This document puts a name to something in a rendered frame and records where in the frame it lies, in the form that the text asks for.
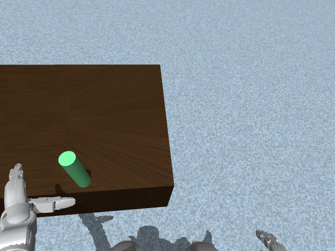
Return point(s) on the can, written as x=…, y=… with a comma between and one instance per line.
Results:
x=74, y=168

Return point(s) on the right robot hand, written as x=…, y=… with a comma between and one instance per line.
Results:
x=270, y=241

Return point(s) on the left robot arm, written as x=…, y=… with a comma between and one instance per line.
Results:
x=18, y=228

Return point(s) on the left robot hand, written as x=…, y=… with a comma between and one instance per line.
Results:
x=15, y=192

